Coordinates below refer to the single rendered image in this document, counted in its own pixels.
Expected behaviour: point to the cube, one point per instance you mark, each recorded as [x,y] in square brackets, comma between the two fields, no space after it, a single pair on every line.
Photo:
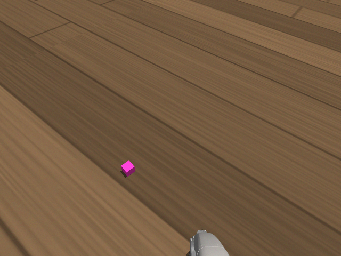
[128,168]

